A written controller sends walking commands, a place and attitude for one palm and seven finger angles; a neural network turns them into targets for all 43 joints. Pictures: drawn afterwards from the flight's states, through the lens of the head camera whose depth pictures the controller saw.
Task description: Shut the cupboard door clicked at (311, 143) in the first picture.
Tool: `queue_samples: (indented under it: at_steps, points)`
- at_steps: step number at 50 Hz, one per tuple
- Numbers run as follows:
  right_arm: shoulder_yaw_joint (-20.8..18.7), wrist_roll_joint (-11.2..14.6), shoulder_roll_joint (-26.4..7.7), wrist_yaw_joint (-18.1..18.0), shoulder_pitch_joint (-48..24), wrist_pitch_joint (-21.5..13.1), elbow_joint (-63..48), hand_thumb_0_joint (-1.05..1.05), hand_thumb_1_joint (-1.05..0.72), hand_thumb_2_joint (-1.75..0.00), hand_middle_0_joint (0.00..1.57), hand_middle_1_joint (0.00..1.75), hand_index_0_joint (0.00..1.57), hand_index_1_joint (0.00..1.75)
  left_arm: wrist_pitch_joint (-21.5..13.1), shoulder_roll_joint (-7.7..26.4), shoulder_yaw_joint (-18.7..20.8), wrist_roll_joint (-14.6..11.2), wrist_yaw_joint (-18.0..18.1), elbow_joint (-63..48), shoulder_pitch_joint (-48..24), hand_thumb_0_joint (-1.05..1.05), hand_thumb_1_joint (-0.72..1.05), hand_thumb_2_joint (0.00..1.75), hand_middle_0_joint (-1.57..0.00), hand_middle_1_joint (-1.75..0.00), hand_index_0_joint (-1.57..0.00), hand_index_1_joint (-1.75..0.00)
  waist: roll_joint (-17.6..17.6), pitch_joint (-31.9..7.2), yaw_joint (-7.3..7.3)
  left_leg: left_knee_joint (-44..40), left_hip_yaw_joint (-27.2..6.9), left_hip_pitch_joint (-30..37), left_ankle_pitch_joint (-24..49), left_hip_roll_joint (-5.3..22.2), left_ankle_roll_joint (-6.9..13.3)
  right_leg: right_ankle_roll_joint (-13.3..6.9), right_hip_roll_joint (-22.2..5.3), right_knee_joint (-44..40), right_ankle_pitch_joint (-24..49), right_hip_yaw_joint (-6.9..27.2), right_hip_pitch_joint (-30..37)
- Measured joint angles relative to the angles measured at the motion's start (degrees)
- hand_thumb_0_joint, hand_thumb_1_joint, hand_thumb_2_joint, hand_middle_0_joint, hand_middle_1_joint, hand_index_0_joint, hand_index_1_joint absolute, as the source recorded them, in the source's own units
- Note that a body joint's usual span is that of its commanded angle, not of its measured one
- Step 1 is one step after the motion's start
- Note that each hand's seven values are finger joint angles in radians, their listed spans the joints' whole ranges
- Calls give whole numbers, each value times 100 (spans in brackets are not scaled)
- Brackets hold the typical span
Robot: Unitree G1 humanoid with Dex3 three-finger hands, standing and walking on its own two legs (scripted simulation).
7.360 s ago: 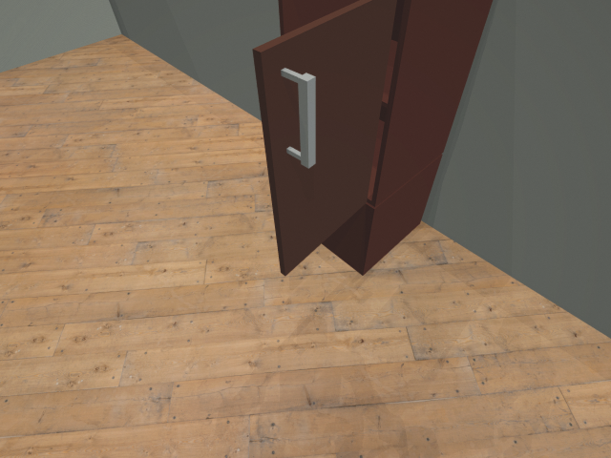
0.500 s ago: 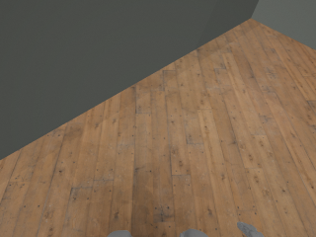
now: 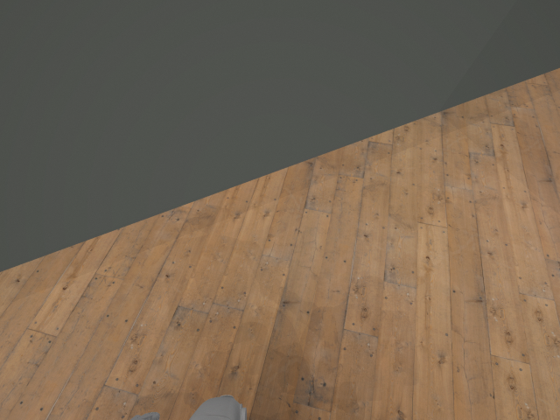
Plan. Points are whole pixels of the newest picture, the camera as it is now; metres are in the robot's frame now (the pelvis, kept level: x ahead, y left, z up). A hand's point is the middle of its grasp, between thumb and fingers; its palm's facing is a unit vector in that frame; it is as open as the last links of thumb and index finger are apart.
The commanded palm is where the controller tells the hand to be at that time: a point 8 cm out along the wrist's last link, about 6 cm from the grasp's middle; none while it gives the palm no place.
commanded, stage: walk to a spot facing it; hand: left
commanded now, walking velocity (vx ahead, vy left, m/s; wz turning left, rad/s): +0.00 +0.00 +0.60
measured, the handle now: out of the picture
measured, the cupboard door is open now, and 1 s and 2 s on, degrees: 94 94 94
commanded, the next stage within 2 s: none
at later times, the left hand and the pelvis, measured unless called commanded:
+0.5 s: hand out of the picture +0.06 +0.22 -0.16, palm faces +0.27 -0.92 -0.29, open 7.4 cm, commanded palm none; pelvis +0.01 -0.01 -0.01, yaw +16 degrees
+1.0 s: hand out of the picture -0.07 +0.22 -0.19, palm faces +0.58 -0.77 -0.25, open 7.4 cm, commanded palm none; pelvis +0.02 +0.01 -0.01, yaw +35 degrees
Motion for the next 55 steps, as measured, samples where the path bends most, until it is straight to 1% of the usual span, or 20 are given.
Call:
queue_samples:
  at_steps: [4,6,9,12,16,21,24,26,28,30,32,36,41,43,44,45,47,49,52,55]
  points:
    - [60,9,55,9,-142,-56,-57,0,-91,-90,20,30,20,30,0,136,70,17,-23,60,98,0,91,90,-21,-30,-20,-30,-138,58,133,-1145,204,468,141,-23,94,92,-156,360,-228,-285,-65]
    - [85,-9,26,22,-153,-157,-160,0,-91,-90,20,30,20,30,44,212,119,-23,-47,94,214,0,90,90,-21,-30,-20,-30,-123,-22,139,-1947,197,785,916,-29,259,185,-235,857,-463,-393,-264]
    - [107,-31,125,-45,-211,-292,-218,0,-91,-90,20,30,20,30,275,413,191,-47,-37,220,116,0,90,90,-20,-30,-20,-30,-297,7,160,-1642,98,609,775,-175,588,370,-122,2450,-1348,355,-953]
    - [142,-55,180,-130,-130,-311,-236,0,-91,-90,20,30,20,30,369,488,248,-34,-37,276,-14,1,91,90,-20,-30,-20,-30,-264,-56,162,-1856,-73,669,794,-206,610,429,101,3292,-1100,779,-1434]
    - [166,-66,185,-176,-26,-293,-176,0,-90,-90,20,30,20,30,330,473,248,-35,-74,167,-174,1,91,90,-20,-30,-19,-30,-126,-94,157,-2255,-311,786,1070,-242,583,463,234,3156,-712,1046,-1614]
    - [134,-89,187,-153,105,-231,-121,0,-90,-90,21,30,20,30,275,393,207,-55,-71,3,-347,0,91,90,-20,-30,-19,-30,48,-120,60,-2332,-648,737,1174,-267,475,436,412,1957,-694,1122,-1254]
    - [83,-68,160,-142,182,-170,-107,0,-90,-90,21,30,20,30,183,323,168,-73,-73,-97,-391,0,91,90,-20,-30,-19,-30,152,-141,6,-2106,-874,564,1101,-316,354,392,555,843,-265,1060,-746]
    - [15,-25,98,-135,198,-122,-77,0,-90,-90,21,30,20,30,71,233,142,-30,-50,-143,-376,0,90,90,-20,-30,-19,-30,256,-138,25,-1522,-972,288,563,-361,289,173,579,446,-111,962,-577]
    - [-43,-29,20,-114,171,-66,-29,0,-90,-90,21,30,20,30,32,117,73,-14,-19,-146,-341,0,90,90,-20,-30,-20,-30,321,-69,-5,-296,-853,-114,-111,-425,259,10,502,473,-98,796,-506]
    - [-77,-38,-28,-81,154,-29,8,0,-90,-90,20,30,20,30,37,27,36,-22,4,-126,-256,0,90,90,-20,-30,-20,-30,302,-37,-21,718,-623,-398,-120,-378,185,-35,402,292,-36,660,-341]
    - [-81,-35,-39,-51,144,-11,19,0,-91,-90,20,30,20,30,48,-20,9,-28,9,-85,-166,0,90,90,-20,-30,-20,-30,233,-32,-55,1159,-430,-501,13,-264,97,-35,306,92,32,523,-186]
    - [-55,-13,-11,-13,101,14,22,0,-91,-90,20,30,20,30,32,-44,3,-17,13,-19,-43,0,91,90,-20,-30,-20,-30,65,-13,-60,649,-191,-285,78,-64,-2,3,124,-110,55,208,14]
    - [19,5,38,6,-82,-25,1,0,-91,-90,20,30,20,30,7,115,68,21,-15,24,50,0,91,90,-21,-30,-20,-30,-126,58,96,-749,79,280,7,1,60,109,-98,178,-178,-158,7]
    - [51,1,40,12,-150,-92,-68,0,-91,-90,20,30,20,30,21,205,111,5,-36,62,121,0,91,90,-21,-30,-20,-30,-186,45,133,-1509,179,606,414,-44,128,196,-211,497,-372,-280,-87]
    - [64,-10,8,21,-158,-153,-131,0,-91,-90,20,30,20,30,43,239,133,-18,-50,71,188,0,91,90,-21,-30,-20,-30,-154,-12,138,-1908,153,763,884,-32,244,245,-246,805,-502,-325,-224]
    - [53,-23,34,2,-197,-223,-160,0,-91,-90,20,30,20,30,98,310,160,-44,-58,118,178,0,91,90,-21,-30,-20,-30,-216,-18,124,-1827,122,682,945,-96,389,332,-280,1325,-870,-158,-446]
    - [91,-29,106,-43,-238,-305,-203,0,-91,-90,20,30,20,30,263,443,204,-49,-37,201,105,0,91,90,-20,-30,-20,-30,-316,0,155,-1630,66,612,693,-172,578,385,-123,2447,-1388,392,-924]
    - [125,-48,160,-108,-182,-338,-243,0,-91,-90,20,30,20,30,346,511,246,-42,-28,260,27,0,91,90,-20,-30,-20,-30,-313,-55,157,-1745,-41,662,636,-196,619,423,41,3141,-1289,678,-1278]
    - [160,-70,190,-173,-68,-358,-223,0,-90,-90,20,30,20,30,339,522,265,-30,-87,242,-96,1,91,90,-20,-30,-19,-30,-228,-126,162,-2097,-218,813,819,-232,581,446,174,3406,-830,932,-1565]
    - [183,-82,204,-170,89,-395,-159,0,-90,-90,20,30,20,30,259,478,248,-18,-164,174,-182,1,91,90,-20,-30,-19,-30,-120,-202,152,-2382,-387,959,950,-263,576,445,241,3035,-615,1053,-1597]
